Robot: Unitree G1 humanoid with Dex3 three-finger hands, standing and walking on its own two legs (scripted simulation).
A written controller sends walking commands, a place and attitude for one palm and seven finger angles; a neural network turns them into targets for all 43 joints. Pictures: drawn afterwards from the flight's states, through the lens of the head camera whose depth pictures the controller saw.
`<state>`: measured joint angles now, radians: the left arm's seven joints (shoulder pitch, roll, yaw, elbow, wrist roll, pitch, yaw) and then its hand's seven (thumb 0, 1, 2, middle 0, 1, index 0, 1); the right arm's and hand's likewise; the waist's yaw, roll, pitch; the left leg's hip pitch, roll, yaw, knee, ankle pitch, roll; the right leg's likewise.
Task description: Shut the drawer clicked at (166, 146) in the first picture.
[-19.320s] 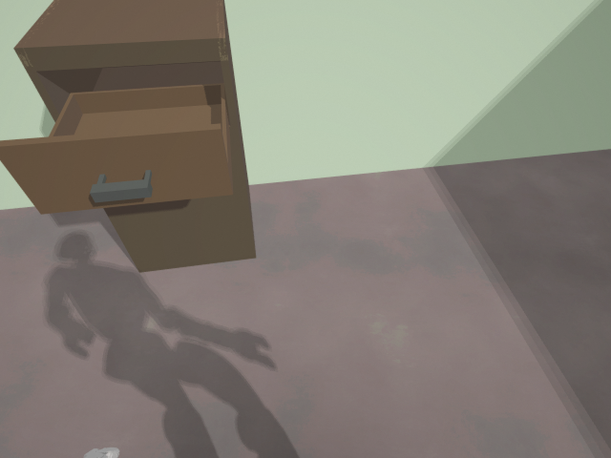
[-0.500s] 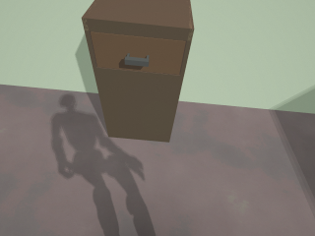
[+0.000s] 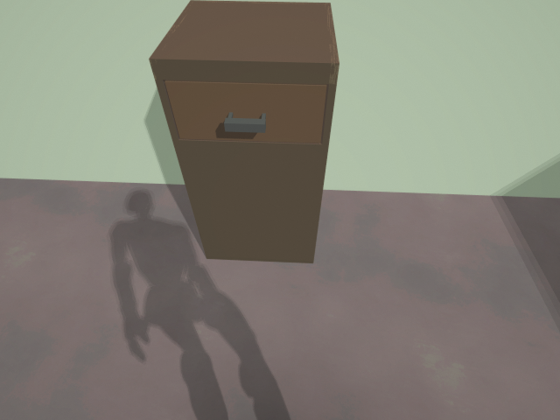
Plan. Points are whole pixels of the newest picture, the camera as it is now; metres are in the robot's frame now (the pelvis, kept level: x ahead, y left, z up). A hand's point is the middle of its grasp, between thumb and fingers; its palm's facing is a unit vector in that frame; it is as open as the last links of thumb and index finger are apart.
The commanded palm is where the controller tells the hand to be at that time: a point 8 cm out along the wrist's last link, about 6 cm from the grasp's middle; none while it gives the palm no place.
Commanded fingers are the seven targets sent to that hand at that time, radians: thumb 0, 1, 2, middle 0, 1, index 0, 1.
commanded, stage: let the arm hang, fingers relaxed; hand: left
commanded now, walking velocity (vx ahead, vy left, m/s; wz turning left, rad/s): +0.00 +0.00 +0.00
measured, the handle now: (246, 120) +0.84 +0.14 -0.04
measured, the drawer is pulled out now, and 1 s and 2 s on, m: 0.00 0.00 0.00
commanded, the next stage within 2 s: look to check the result in 0.26 s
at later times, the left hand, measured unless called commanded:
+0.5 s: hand out of the picture -0.02 +0.14 -0.17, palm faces +0.04 -0.98 -0.18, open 7.4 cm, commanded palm none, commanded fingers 0.00 0.90 0.90 -0.20 -0.30 -0.20 -0.30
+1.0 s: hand out of the picture +0.01 +0.13 -0.17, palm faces +0.04 -0.98 -0.18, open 7.4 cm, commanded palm none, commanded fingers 0.00 0.90 0.90 -0.20 -0.30 -0.20 -0.30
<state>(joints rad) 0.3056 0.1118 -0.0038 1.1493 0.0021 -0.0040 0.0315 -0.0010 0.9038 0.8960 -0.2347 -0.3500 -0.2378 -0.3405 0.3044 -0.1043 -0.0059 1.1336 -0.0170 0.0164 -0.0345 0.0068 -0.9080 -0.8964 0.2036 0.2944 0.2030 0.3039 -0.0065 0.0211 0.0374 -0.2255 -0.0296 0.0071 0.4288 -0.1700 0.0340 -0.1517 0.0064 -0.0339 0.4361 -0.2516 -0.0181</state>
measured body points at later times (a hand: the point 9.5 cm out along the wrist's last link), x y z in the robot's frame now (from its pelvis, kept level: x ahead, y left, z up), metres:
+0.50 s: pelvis +0.01 -0.02 +0.00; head +0.02 -0.02 +0.45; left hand -0.02 +0.20 -0.16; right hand -0.02 -0.22 -0.17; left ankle +0.04 +0.10 -0.74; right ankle -0.01 -0.11 -0.74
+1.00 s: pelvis +0.02 -0.03 +0.00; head +0.03 -0.04 +0.45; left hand +0.01 +0.18 -0.16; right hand +0.00 -0.24 -0.17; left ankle +0.04 +0.10 -0.74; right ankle -0.01 -0.11 -0.74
